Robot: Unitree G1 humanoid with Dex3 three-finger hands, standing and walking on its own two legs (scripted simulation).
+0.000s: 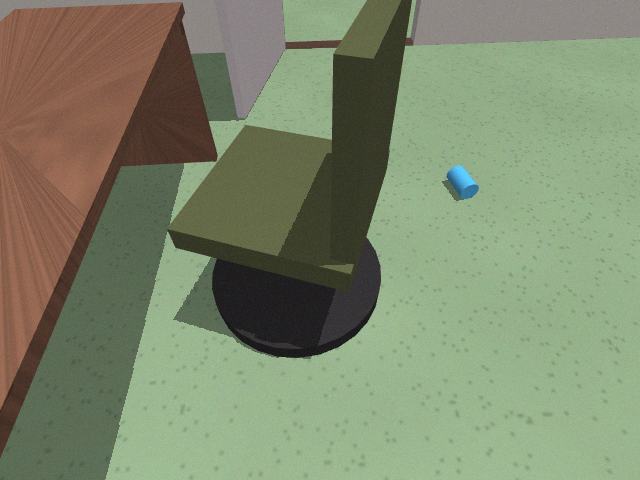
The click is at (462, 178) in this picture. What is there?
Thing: lying can
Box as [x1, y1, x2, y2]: [447, 165, 478, 198]
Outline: 455,166 448,171 447,178 462,198 472,196 477,191 478,186 462,166
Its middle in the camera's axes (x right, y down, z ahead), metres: +0.68 -0.27 +1.79
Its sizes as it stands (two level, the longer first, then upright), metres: 0.139 0.088 0.088
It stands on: the floor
